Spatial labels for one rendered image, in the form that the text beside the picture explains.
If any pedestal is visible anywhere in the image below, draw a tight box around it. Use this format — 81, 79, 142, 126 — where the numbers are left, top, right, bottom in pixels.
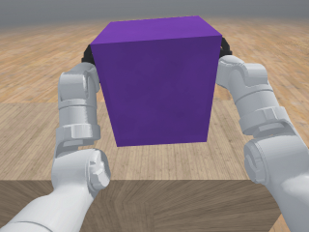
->
0, 100, 282, 232

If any left robot hand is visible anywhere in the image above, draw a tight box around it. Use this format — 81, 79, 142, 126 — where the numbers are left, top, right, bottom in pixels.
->
81, 44, 96, 65

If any carton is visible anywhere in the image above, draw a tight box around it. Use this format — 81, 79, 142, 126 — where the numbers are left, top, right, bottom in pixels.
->
90, 15, 222, 147

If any right robot forearm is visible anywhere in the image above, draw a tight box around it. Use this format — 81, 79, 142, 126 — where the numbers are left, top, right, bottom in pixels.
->
215, 55, 309, 155

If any left robot upper arm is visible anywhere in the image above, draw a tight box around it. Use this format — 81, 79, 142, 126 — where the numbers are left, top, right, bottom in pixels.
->
0, 148, 111, 232

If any right robot upper arm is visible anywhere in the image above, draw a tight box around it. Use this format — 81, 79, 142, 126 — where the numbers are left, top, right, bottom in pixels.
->
243, 132, 309, 232

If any left robot forearm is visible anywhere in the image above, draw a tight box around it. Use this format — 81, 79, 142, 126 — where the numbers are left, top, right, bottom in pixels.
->
51, 62, 101, 186

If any right robot hand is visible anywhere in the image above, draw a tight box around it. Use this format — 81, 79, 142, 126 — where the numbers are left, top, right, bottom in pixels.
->
219, 37, 233, 58

